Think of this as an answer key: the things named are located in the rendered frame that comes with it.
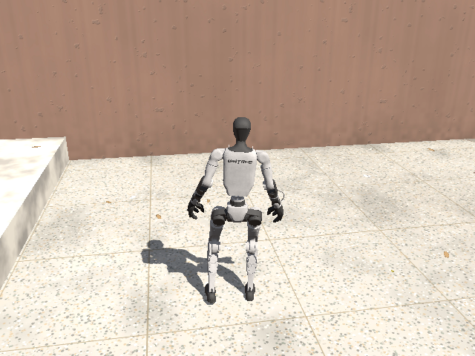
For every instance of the right robot forearm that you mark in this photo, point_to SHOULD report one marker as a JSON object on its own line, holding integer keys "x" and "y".
{"x": 273, "y": 195}

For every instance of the right robot upper arm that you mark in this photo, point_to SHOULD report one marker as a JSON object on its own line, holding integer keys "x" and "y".
{"x": 266, "y": 169}

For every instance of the robot head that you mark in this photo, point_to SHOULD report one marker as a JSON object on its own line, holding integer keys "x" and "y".
{"x": 241, "y": 129}

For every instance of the robot left thigh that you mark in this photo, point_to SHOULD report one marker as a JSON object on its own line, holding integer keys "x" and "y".
{"x": 218, "y": 218}

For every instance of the robot right hand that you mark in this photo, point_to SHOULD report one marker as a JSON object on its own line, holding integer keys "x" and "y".
{"x": 278, "y": 211}

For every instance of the robot left hand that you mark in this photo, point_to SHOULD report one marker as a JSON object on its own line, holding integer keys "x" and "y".
{"x": 192, "y": 208}

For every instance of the left robot forearm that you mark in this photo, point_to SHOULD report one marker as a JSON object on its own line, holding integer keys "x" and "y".
{"x": 199, "y": 192}

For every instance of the left robot upper arm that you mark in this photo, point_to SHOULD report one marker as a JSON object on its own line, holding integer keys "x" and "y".
{"x": 216, "y": 155}

